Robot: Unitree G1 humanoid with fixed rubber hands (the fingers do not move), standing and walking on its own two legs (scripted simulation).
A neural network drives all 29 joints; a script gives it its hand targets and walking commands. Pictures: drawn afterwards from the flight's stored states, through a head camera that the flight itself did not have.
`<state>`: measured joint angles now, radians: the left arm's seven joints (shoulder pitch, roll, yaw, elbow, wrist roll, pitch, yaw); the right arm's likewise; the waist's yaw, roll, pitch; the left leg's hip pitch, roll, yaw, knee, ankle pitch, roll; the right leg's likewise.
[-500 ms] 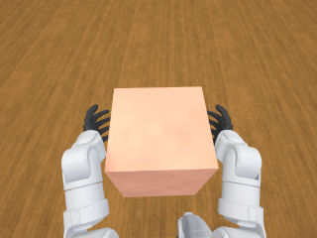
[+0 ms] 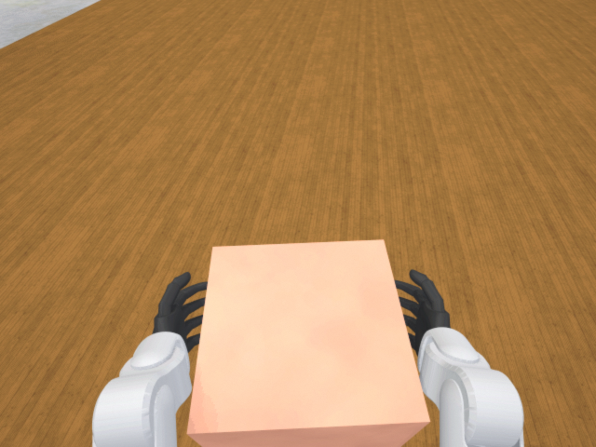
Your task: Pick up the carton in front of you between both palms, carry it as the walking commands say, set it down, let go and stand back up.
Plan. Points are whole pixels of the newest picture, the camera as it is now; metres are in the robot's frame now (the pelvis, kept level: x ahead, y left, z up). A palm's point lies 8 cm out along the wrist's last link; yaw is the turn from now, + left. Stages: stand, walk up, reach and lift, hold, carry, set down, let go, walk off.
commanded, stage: carry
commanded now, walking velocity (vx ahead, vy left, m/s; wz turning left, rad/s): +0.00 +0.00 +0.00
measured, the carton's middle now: (302, 362) +0.23 +0.00 +0.02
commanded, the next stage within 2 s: none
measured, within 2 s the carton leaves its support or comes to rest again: neither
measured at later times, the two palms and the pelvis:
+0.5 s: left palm (196, 235) +0.40 +0.17 +0.08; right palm (391, 242) +0.38 -0.13 +0.08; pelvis +0.17 +0.03 -0.02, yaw -3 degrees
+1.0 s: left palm (203, 248) +0.38 +0.15 +0.07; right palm (404, 256) +0.36 -0.15 +0.07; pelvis +0.15 +0.01 -0.02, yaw -3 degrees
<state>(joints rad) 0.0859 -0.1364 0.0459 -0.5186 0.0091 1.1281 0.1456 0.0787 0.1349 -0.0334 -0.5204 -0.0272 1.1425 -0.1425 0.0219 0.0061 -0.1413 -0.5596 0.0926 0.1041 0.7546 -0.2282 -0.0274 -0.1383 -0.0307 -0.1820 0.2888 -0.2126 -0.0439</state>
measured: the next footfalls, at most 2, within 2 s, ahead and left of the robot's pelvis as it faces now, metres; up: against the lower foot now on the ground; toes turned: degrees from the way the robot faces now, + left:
left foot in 0.16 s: +0.27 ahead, +0.13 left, +0.00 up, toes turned +9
right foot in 0.30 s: +0.10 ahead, -0.09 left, +0.00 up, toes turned -10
